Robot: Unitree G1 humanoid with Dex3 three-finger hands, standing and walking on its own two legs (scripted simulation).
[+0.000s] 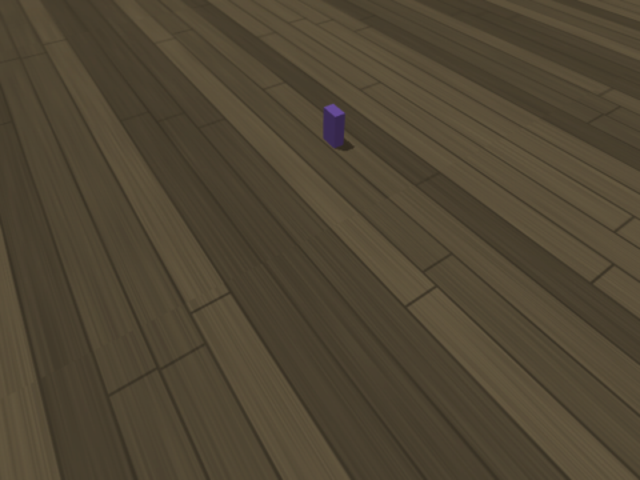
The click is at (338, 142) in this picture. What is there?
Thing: carton on end
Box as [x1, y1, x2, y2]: [323, 104, 344, 147]
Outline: 331,104 324,107 323,111 323,138 333,147 336,147 342,144 343,142 344,113 335,105
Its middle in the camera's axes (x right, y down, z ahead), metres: +0.07 -0.58 +2.01
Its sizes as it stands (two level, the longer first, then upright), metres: 0.102 0.059 0.184
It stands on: the floor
